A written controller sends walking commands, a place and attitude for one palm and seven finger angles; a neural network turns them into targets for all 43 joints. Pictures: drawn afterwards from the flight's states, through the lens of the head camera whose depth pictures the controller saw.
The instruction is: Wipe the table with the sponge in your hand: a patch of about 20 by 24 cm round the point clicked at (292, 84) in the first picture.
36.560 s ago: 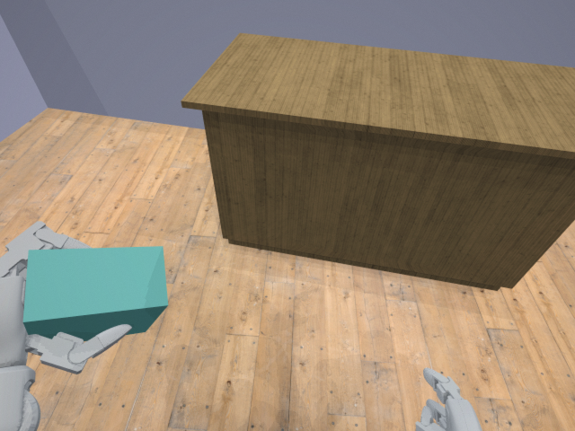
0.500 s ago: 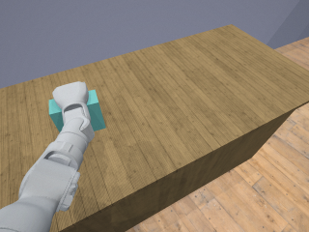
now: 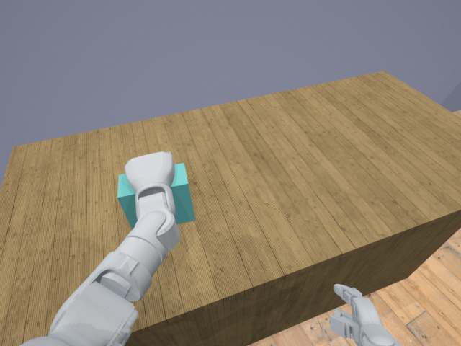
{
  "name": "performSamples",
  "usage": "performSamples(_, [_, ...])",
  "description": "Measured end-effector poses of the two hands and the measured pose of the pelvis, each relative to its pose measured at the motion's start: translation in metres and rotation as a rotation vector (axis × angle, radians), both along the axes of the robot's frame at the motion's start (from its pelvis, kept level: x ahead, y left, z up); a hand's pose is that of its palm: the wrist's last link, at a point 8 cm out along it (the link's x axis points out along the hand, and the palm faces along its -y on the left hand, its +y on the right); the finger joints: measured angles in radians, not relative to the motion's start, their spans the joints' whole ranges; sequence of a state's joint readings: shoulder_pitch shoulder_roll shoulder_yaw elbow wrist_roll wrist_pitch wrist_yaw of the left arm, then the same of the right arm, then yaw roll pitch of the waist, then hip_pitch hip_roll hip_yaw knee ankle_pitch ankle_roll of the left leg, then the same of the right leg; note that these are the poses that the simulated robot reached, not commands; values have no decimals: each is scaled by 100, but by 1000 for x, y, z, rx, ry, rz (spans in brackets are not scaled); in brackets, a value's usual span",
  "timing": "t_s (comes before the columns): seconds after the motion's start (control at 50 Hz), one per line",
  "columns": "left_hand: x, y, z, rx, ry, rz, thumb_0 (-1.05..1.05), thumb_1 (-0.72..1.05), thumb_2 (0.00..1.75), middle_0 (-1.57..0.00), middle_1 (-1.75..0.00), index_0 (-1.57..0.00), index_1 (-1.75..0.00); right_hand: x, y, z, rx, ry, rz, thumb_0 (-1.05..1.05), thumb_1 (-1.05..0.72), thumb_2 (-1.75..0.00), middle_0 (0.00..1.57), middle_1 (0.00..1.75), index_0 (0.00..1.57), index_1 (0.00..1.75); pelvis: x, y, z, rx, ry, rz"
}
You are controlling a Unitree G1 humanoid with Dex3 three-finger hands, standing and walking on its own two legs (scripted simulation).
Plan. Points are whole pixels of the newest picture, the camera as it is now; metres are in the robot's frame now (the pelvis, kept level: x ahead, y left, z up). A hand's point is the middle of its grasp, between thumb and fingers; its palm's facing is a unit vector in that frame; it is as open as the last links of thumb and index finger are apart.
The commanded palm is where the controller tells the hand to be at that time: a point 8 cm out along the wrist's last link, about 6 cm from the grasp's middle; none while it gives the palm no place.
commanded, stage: wipe back along the third lane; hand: left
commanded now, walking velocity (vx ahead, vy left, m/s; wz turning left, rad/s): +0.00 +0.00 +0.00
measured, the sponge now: (160, 204) +0.38 +0.19 +0.02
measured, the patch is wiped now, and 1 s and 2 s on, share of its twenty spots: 1.00 1.00 1.00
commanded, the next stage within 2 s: slide back across to the middle lane in 0.86 s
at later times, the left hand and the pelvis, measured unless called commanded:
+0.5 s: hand (163, 212) +0.33 +0.17 +0.06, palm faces +0.00 -0.06 -1.00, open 10.2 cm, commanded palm +0.29 +0.14 +0.09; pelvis -0.02 -0.01 +0.00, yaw +0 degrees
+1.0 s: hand (171, 228) +0.30 +0.14 +0.06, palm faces +0.02 -0.07 -1.00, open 10.2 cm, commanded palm +0.25 +0.13 +0.10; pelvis -0.02 -0.03 +0.00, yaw -1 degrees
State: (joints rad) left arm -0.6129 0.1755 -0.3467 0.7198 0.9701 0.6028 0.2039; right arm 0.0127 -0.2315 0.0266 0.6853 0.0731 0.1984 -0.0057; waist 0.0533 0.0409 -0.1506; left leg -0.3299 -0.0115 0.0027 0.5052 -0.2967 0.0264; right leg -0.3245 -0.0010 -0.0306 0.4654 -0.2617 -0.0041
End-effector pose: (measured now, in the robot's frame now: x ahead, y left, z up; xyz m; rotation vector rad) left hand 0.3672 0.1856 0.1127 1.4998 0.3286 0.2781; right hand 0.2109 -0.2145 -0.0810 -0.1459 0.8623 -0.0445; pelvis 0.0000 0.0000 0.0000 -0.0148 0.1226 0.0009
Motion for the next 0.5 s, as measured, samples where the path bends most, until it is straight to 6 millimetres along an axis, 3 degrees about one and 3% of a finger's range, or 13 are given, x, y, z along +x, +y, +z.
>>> performSamples(0.26, [-35, -13, -1, -2, -32, -31, 0, -49, 105, -67, -135, -71, -135, -7, -4, 1, 27, 0, 16, 1, -91, -89, 20, 30, 20, 30, -5, -5, 0, 5, -46, -4])
performSamples(0.5, [-53, -24, -1, -3, -21, -34, 0, -49, 105, -67, -135, -71, -135, -24, -13, -2, 42, -9, 5, 2, -91, -89, 20, 30, 20, 30, -17, -13, 0, 12, -67, -7])
